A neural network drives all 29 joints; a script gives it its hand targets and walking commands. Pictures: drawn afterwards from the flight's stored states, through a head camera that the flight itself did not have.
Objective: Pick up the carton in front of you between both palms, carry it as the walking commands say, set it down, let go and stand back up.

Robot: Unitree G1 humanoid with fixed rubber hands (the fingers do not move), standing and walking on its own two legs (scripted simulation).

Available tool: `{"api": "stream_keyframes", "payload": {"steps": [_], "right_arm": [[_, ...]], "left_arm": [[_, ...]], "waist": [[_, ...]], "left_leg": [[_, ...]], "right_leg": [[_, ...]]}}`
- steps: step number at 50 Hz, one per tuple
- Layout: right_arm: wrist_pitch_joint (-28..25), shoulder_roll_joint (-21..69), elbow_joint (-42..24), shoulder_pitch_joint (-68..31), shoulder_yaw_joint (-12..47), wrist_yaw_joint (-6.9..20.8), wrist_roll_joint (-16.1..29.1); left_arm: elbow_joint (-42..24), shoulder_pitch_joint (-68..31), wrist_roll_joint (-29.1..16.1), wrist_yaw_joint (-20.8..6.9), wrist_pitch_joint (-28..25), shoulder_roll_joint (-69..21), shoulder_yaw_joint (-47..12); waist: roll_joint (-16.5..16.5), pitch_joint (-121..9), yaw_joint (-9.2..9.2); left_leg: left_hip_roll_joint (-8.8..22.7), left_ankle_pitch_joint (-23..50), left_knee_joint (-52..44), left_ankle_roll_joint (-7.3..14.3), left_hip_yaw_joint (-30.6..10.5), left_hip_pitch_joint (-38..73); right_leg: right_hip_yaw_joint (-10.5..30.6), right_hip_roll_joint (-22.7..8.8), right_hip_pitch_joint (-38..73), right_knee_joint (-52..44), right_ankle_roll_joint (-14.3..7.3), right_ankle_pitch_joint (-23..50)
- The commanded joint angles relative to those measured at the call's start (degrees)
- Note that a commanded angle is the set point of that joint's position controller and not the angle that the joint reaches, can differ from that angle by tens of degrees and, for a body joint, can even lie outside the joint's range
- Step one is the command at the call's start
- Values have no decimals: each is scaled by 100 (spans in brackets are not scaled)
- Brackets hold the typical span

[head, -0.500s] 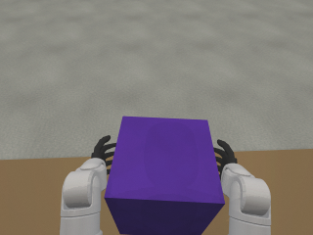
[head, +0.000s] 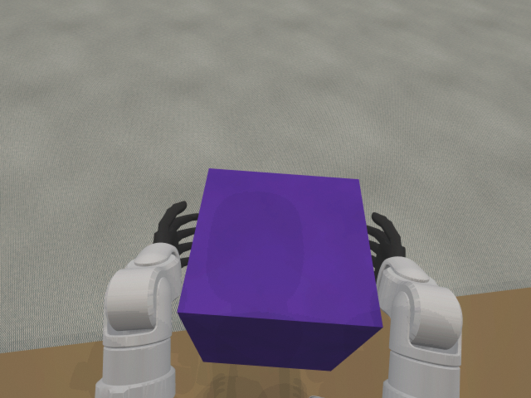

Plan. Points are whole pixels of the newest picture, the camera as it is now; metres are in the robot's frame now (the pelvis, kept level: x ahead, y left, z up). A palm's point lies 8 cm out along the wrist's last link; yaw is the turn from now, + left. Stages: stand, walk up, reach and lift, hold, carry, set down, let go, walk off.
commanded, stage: carry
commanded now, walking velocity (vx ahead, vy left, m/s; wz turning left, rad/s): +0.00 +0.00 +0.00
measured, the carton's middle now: (274, 277) +0.30 -0.01 +0.02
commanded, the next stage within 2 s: none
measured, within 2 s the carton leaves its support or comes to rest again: neither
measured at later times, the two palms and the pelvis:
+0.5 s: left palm (173, 144) +0.50 +0.16 +0.10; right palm (347, 145) +0.51 -0.14 +0.10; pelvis +0.13 -0.01 +0.01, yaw +2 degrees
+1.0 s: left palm (163, 128) +0.54 +0.19 +0.10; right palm (329, 137) +0.54 -0.11 +0.09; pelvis +0.19 +0.03 +0.00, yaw +1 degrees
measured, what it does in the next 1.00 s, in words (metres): walks ahead: right foot, then left foot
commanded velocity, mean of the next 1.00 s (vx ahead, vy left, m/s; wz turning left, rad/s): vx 0.00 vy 0.00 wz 0.00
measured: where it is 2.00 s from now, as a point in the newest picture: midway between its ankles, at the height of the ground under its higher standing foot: outside the picture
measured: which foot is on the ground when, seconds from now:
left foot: down 0.00-0.66, up 0.68-0.78, down 0.80-1.00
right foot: up 0.00-0.10, down 0.12-1.00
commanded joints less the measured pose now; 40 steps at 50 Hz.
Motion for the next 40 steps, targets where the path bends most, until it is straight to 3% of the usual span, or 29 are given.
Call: {"api": "stream_keyframes", "payload": {"steps": [1,3,5,6,7,8,9,11,15,16,18,20,22,23,24,25,27,29,30,31,32,33,34,35,36,37,38,39,40], "right_arm": [[-12,4460,-111,-3732,4496,1393,2477],[-21,4312,124,-4050,4333,1334,2510],[43,4135,556,-4350,4136,1272,2395],[88,4037,825,-4560,4054,1247,2340],[101,4110,1015,-4688,3917,1211,2342],[135,4040,1348,-4982,3757,1156,2284],[173,4092,1615,-5084,3610,1113,2235],[189,4470,1900,-5426,3426,1149,2300],[82,5180,2211,-6002,3181,1172,2396],[66,5353,2279,-6009,3127,1185,2438],[41,5505,2038,-6226,3162,1163,2436],[73,5577,1992,-6071,3139,1136,2358],[53,5504,1548,-6108,3253,1094,2332],[94,5484,1351,-6113,3285,1081,2355],[125,5468,1251,-6126,3334,1071,2395],[131,5307,1046,-6196,3345,1033,2313],[226,5155,1026,-5783,3376,1035,2285],[258,5102,1247,-5168,3408,1139,2139],[248,5063,1300,-5161,3418,1179,2070],[231,5138,1216,-5282,3476,1212,2104],[163,5105,1176,-5310,3566,1231,2127],[102,5190,743,-5705,3728,1229,2290],[111,5276,666,-5969,3829,1224,2403],[107,5229,896,-5736,3906,1228,2394],[63,5158,812,-5680,3857,1227,2342],[44,5075,920,-5625,3791,1232,2262],[40,4941,1021,-5526,3653,1232,2219],[49,4891,1063,-5399,3645,1235,2132],[63,4861,1195,-5306,3653,1230,2086]], "left_arm": [[-38,-3490,-2297,-1150,-147,-4638,-4321],[278,-3850,-2354,-1090,-132,-4525,-4232],[652,-4153,-2373,-1095,-87,-4415,-3984],[837,-4423,-2419,-1112,-72,-4258,-3885],[946,-4611,-2471,-1117,-64,-4244,-3837],[1319,-4859,-2525,-1115,-14,-4318,-3641],[1618,-4998,-2454,-1122,4,-4243,-3480],[1838,-5295,-2517,-1151,-42,-4630,-3235],[1997,-6150,-2806,-1200,-158,-5521,-3283],[1852,-6306,-2822,-1174,-197,-5556,-3274],[1772,-6382,-2820,-1145,-190,-5844,-3228],[1685,-6281,-2857,-1137,-171,-5959,-3248],[1360,-6508,-2928,-1115,-123,-6010,-3307],[1212,-6316,-2940,-1110,-116,-5950,-3407],[975,-6358,-2949,-1079,-110,-5833,-3471],[987,-6247,-2892,-1047,-61,-5898,-3475],[1044,-5662,-2798,-1021,22,-5713,-3501],[1002,-5525,-2660,-1036,68,-5631,-3666],[1031,-5628,-2671,-1080,57,-5744,-3726],[1022,-5698,-2636,-1127,5,-5718,-3755],[977,-5886,-2648,-1149,-4,-5786,-3809],[876,-5903,-2784,-1180,-59,-5812,-3789],[966,-5780,-2708,-1185,-99,-5724,-3818],[1034,-5579,-2637,-1189,-113,-5523,-3830],[1133,-5389,-2637,-1189,-95,-5565,-3938],[1180,-5518,-2690,-1194,-102,-5626,-3968],[1244,-5549,-2723,-1198,-109,-5737,-3938],[1188,-5595,-2752,-1213,-131,-5699,-3932],[1353,-5354,-2789,-1261,-110,-5744,-3895]], "waist": [[850,-2163,141],[954,-2223,11],[802,-2292,162],[345,-2320,241],[-142,-2658,188],[-577,-2639,259],[-723,-2661,249],[-839,-2552,279],[177,-2881,282],[400,-2926,243],[332,-2835,267],[-26,-2819,341],[-425,-2898,400],[-524,-2852,349],[-623,-2836,350],[-347,-2924,400],[364,-3061,372],[1332,-2780,105],[1468,-2689,74],[1255,-2612,105],[858,-2574,256],[80,-2663,483],[-1355,-2747,713],[-1463,-2738,741],[-1033,-2765,646],[-629,-2668,598],[-698,-2703,458],[-496,-2830,229],[-61,-2948,192]], "left_leg": [[1319,4109,-398,303,-722,1493],[1258,4063,-98,309,-620,1539],[968,3193,465,38,-323,1264],[861,2483,675,-145,-378,947],[641,1158,895,-367,-484,517],[440,-300,973,-423,-611,156],[244,-671,891,-482,-692,23],[266,-14,414,-443,-690,692],[634,3509,818,-414,-836,1694],[675,3883,928,-441,-795,1899],[557,4044,1088,-457,-712,1669],[361,2912,732,-521,-613,1114],[97,941,220,-515,-576,573],[36,573,-314,-527,-607,588],[65,1157,-673,-595,-542,807],[101,1968,-659,-531,-578,1357],[603,4830,109,-565,-639,2707],[882,7498,648,-382,-932,3630],[833,8120,842,-220,-959,3821],[820,7990,1022,-217,-838,3431],[677,7324,1479,-332,-730,2544],[368,5360,2071,-544,-605,934],[-203,-129,2438,-664,-575,-1642],[-156,-2083,2232,-720,-1123,-2673],[224,-2188,1443,-604,-1715,-2352],[192,-1590,323,-483,-1553,-1812],[17,-534,-525,-394,-1260,-919],[-4,1331,-1085,-424,-885,491],[363,2965,-577,-287,-1217,1723]], "right_leg": [[-167,169,541,-1295,-43,209],[-415,326,786,-1914,-81,1004],[-468,252,1547,-2986,-146,2400],[-212,-70,2075,-2874,-252,3143],[509,-741,2676,-2593,-545,4912],[811,-1035,2993,-2468,-746,6236],[978,-1291,3142,-2378,-948,6298],[820,-963,2632,-2462,-784,5719],[82,-448,2040,-1898,-482,5014],[-11,-364,1894,-1929,-468,4820],[-144,-156,2194,-2307,-479,4905],[36,-313,2884,-2288,-644,5897],[437,-650,3763,-2349,-864,7261],[512,-703,3881,-2385,-888,7294],[311,-592,3949,-2301,-827,7190],[258,-467,3585,-2294,-741,6596],[-203,-185,2245,-2263,-451,4327],[-800,413,1000,-2571,-194,1661],[-846,578,789,-3048,-191,1297],[-893,591,1224,-3364,-203,1950],[-908,591,2183,-3636,-210,2955],[-510,261,3754,-3402,-361,5254],[552,-601,5991,-2691,-951,8451],[1056,-1312,6681,-2501,-1323,9051],[1143,-1534,6200,-2595,-1253,7909],[844,-1187,5621,-2557,-1069,7113],[381,-866,5008,-2410,-818,6502],[-74,-616,3910,-2339,-484,5131],[-164,-337,2573,-2442,-125,3202]]}}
